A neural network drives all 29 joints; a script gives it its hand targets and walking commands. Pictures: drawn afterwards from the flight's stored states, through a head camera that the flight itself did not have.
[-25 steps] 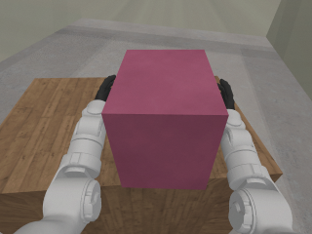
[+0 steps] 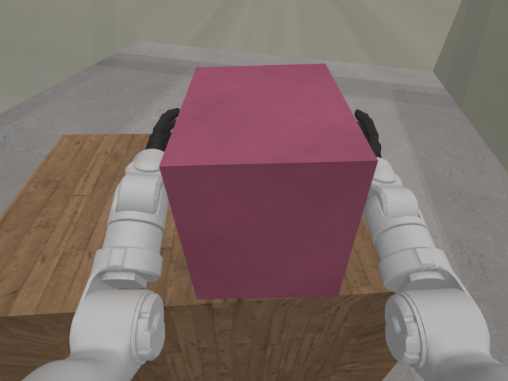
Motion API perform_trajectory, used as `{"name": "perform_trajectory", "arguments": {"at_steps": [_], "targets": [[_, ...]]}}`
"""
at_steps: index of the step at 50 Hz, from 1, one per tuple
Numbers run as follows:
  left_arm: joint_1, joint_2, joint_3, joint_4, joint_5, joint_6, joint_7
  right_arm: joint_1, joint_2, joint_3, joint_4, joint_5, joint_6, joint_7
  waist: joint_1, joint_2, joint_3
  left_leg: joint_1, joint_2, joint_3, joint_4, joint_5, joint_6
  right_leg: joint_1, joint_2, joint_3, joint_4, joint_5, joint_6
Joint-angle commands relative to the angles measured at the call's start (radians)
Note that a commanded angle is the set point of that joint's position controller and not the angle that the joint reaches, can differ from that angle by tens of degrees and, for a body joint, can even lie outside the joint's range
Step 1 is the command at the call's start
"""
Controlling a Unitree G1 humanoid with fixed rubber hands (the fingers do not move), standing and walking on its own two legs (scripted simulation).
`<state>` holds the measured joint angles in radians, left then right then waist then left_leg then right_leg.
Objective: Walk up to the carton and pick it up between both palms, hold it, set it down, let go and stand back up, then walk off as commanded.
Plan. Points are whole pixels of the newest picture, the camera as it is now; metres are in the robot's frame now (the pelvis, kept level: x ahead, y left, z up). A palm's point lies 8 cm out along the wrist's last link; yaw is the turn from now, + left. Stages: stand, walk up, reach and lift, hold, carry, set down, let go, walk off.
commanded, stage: reach and lift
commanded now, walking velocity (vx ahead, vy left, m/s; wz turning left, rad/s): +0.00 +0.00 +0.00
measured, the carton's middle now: (263, 176) +0.41 -0.03 +0.17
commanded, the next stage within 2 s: hold in 1.28 s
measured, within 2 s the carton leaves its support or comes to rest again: neither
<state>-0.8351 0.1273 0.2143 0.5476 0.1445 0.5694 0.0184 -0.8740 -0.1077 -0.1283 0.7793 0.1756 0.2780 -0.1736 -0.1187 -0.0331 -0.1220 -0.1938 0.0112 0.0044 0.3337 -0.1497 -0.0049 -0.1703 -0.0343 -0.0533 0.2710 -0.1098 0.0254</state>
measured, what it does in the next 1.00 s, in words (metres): stands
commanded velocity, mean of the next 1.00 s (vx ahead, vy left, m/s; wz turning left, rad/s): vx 0.00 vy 0.00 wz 0.00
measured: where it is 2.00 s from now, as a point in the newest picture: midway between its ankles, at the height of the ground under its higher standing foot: outside the picture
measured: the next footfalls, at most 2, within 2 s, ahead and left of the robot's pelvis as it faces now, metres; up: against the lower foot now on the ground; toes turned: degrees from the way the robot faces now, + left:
none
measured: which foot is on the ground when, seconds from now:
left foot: down 0.00-1.00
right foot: down 0.00-1.00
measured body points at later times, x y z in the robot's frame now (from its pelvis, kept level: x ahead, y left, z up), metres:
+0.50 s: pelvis -0.01 +0.00 +0.00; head -0.06 +0.02 +0.45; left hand +0.41 +0.14 +0.24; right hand +0.40 -0.18 +0.25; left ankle +0.02 +0.12 -0.75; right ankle +0.02 -0.14 -0.75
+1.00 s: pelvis -0.01 +0.00 +0.00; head -0.07 +0.02 +0.44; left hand +0.41 +0.14 +0.27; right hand +0.39 -0.18 +0.29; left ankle +0.02 +0.12 -0.75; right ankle +0.02 -0.14 -0.75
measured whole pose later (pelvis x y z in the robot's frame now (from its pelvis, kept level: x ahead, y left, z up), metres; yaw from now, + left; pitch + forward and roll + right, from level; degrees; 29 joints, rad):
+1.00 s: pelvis -0.01 +0.00 +0.00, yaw +0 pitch +0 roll -1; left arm -0.94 0.13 0.28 0.47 0.14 0.81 0.04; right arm -1.08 -0.20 -0.07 0.82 0.29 0.51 -0.19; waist -0.11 -0.01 -0.17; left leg -0.19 0.01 0.00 0.35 -0.15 0.00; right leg -0.17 -0.03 -0.05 0.28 -0.11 0.02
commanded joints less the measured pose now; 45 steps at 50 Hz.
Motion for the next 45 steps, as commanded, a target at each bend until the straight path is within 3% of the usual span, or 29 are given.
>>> {"name": "perform_trajectory", "arguments": {"at_steps": [1, 7, 18, 24, 36, 42, 45], "targets": [[-0.798, -0.711, -0.356, -0.361, -0.1, -0.035, -0.101, -0.83, 0.64, 0.43, -0.297, 0.194, -0.018, 0.149, 0.068, 0.088, -0.48, 0.27, -0.052, -0.017, 0.04, 0.35, -0.04, 0.221, 0.108, -0.012, 0.026, 0.209, -0.001], [-0.825, -0.707, -0.354, -0.385, -0.109, 0.005, -0.093, -0.881, 0.638, 0.433, -0.315, 0.221, 0.013, 0.146, 0.072, 0.084, -0.482, 0.267, -0.05, -0.021, 0.043, 0.336, -0.039, 0.201, 0.115, -0.008, 0.021, 0.17, -0.004], [-0.914, -0.674, -0.33, -0.38, -0.122, 0.045, -0.09, -0.916, 0.646, 0.403, -0.23, 0.243, 0.072, 0.154, 0.075, 0.08, -0.443, 0.2, -0.046, -0.021, 0.017, 0.203, -0.031, 0.176, 0.113, 0.001, 0.025, 0.087, -0.008], [-0.942, -0.665, -0.332, -0.39, -0.133, 0.071, -0.085, -0.959, 0.651, 0.41, -0.252, 0.271, 0.103, 0.149, 0.081, 0.075, -0.479, 0.201, -0.044, -0.026, 0.023, 0.231, -0.031, 0.193, 0.118, 0.005, 0.03, 0.12, -0.006], [-0.97, -0.624, -0.281, -0.331, -0.122, 0.131, -0.093, -0.989, 0.604, 0.371, -0.188, 0.316, 0.18, 0.141, 0.074, 0.087, -0.438, 0.16, -0.041, -0.03, 0.004, 0.192, -0.034, 0.205, 0.115, 0.018, 0.027, 0.115, -0.008], [-1.006, -0.623, -0.292, -0.374, -0.142, 0.147, -0.088, -1.03, 0.604, 0.384, -0.228, 0.352, 0.206, 0.138, 0.08, 0.089, -0.492, 0.176, -0.034, -0.039, 0.019, 0.241, -0.044, 0.212, 0.123, 0.02, 0.037, 0.144, -0.009], [-1.032, -0.612, -0.282, -0.371, -0.153, 0.15, -0.087, -1.036, 0.601, 0.369, -0.222, 0.355, 0.217, 0.139, 0.073, 0.085, -0.482, 0.154, -0.035, -0.04, 0.012, 0.204, -0.042, 0.205, 0.121, 0.022, 0.038, 0.12, -0.008]]}}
